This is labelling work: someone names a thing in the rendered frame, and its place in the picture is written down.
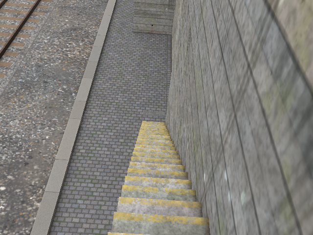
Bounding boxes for stairs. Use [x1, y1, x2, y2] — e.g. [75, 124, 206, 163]
[108, 120, 210, 235]

